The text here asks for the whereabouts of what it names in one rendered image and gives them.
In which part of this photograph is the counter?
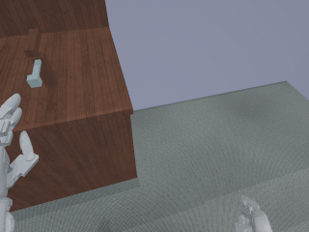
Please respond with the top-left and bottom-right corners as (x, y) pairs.
(0, 0), (137, 212)

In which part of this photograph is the robot left forearm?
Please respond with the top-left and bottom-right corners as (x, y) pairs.
(0, 197), (16, 232)

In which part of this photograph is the right robot hand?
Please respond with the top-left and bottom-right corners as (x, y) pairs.
(235, 195), (272, 232)

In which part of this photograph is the left robot hand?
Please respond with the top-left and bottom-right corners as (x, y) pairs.
(0, 93), (39, 198)

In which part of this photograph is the tap lever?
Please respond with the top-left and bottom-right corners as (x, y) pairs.
(26, 59), (42, 88)

